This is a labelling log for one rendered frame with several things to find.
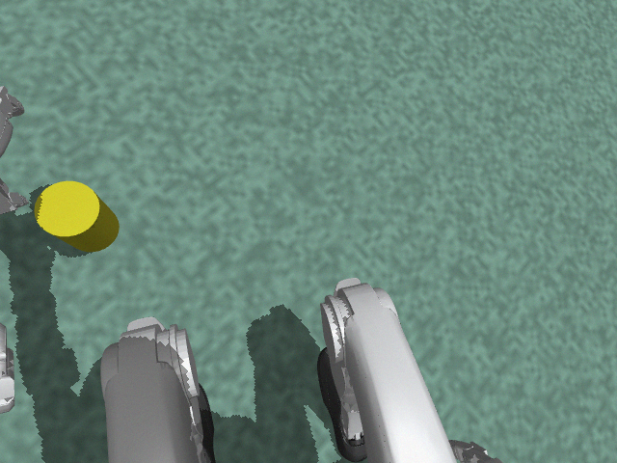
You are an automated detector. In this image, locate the left robot hand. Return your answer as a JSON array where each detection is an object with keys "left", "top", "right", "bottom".
[{"left": 0, "top": 86, "right": 29, "bottom": 215}]

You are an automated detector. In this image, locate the right robot foot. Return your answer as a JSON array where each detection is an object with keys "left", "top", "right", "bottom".
[{"left": 317, "top": 347, "right": 367, "bottom": 462}]

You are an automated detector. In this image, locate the right robot hand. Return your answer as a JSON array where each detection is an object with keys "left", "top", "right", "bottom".
[{"left": 448, "top": 440, "right": 503, "bottom": 463}]

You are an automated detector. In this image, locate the left robot foot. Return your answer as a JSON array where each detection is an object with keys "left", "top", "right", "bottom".
[{"left": 197, "top": 383, "right": 216, "bottom": 463}]

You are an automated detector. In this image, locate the can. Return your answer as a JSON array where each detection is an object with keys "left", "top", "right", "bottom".
[{"left": 34, "top": 181, "right": 120, "bottom": 252}]

